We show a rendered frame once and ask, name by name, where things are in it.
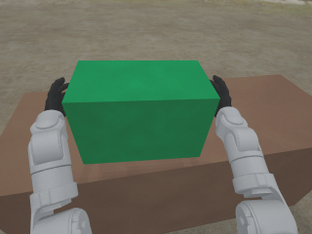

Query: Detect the robot left upper arm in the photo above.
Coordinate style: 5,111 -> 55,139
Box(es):
32,208 -> 93,234

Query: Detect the robot right hand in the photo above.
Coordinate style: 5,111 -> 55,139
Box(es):
210,75 -> 232,118

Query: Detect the pedestal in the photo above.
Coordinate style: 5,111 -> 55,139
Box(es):
0,74 -> 312,234

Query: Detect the robot right upper arm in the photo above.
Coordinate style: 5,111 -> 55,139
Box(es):
235,198 -> 297,234

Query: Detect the left robot forearm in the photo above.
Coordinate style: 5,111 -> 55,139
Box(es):
27,109 -> 79,234

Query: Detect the carton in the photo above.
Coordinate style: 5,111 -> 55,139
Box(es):
61,60 -> 220,165

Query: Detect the robot left hand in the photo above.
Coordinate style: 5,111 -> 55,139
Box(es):
44,77 -> 69,117

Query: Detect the right robot forearm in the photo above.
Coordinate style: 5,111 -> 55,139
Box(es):
214,106 -> 298,234

